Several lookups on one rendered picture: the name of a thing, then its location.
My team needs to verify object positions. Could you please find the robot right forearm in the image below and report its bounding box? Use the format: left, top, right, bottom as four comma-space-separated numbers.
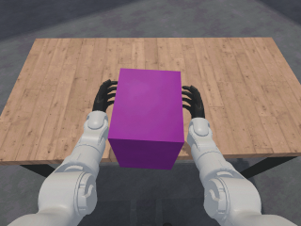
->
186, 117, 261, 200

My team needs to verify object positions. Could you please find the left robot upper arm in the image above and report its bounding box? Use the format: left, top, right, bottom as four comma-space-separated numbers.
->
8, 171, 98, 226

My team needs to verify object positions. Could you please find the left robot hand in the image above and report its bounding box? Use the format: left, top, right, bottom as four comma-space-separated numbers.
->
92, 79, 118, 113

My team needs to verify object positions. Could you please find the table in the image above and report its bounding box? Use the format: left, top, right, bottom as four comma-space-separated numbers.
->
0, 37, 301, 179

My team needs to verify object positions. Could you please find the right robot hand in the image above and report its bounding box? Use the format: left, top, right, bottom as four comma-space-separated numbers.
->
182, 85, 205, 119

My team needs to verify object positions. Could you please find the robot left forearm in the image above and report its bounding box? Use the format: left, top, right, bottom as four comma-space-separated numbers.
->
38, 110, 109, 209

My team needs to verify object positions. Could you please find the right robot upper arm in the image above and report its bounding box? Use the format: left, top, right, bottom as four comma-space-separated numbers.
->
203, 176, 297, 226

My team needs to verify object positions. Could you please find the carton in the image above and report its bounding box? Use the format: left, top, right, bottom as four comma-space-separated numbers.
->
107, 68, 184, 170

